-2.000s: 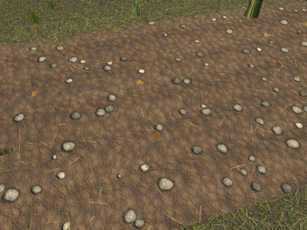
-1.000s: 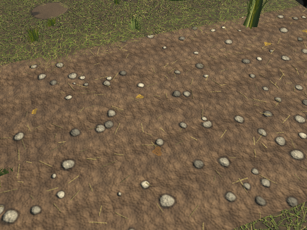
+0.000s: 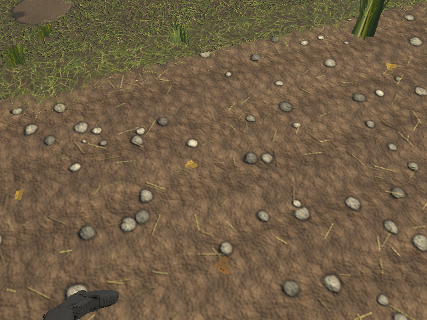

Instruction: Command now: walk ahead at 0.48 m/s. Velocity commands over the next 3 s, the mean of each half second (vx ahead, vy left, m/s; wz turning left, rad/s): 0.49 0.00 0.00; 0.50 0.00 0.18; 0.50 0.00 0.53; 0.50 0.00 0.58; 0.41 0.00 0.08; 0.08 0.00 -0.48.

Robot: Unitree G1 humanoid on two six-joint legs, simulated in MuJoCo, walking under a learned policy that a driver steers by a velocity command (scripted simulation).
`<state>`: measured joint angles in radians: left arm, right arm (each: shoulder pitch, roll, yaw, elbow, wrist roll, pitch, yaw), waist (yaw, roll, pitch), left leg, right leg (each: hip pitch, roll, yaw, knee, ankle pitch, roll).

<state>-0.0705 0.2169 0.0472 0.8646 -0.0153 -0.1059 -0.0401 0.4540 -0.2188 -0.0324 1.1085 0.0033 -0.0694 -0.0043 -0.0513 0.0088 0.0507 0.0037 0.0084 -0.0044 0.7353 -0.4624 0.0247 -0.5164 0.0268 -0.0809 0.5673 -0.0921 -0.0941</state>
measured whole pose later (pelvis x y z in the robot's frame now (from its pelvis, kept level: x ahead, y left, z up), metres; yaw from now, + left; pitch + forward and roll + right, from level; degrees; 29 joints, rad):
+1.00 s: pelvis +0.57 +0.03 +0.02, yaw +6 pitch +3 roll +1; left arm -0.05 0.24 0.05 0.85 -0.02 -0.11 -0.02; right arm 0.43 -0.24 -0.07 1.00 0.02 -0.06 -0.02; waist -0.09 -0.03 0.01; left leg 0.02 -0.04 -0.06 0.31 -0.37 0.02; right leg -0.52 -0.03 0.03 0.46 0.00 -0.01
